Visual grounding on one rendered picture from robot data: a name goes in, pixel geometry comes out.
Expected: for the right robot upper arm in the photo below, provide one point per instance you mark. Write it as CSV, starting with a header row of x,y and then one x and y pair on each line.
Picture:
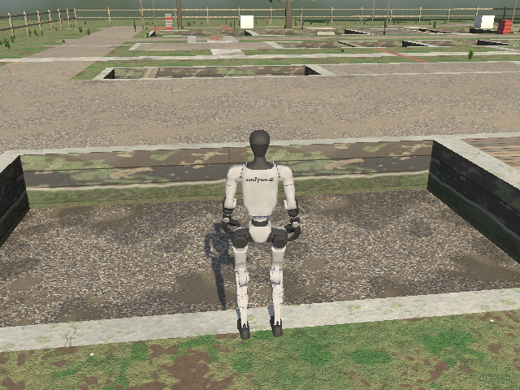
x,y
285,173

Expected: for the robot left thigh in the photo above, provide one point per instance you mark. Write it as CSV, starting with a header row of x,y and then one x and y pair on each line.
x,y
240,240

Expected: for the right robot hand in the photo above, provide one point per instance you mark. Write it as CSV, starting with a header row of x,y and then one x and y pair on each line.
x,y
297,230

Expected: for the left robot forearm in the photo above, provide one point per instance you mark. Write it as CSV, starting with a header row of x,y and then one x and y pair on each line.
x,y
227,213

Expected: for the left robot upper arm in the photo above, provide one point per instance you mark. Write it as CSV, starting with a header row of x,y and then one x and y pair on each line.
x,y
233,174

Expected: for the right robot foot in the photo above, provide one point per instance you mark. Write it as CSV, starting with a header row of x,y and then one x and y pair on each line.
x,y
277,330

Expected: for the left robot hand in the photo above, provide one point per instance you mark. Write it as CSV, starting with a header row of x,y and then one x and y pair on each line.
x,y
232,222

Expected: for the right robot forearm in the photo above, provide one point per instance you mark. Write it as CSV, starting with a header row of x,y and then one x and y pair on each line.
x,y
294,216

